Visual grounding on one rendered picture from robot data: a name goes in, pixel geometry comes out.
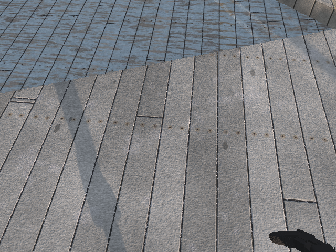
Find robot right hand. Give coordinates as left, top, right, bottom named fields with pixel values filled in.
left=269, top=229, right=336, bottom=252

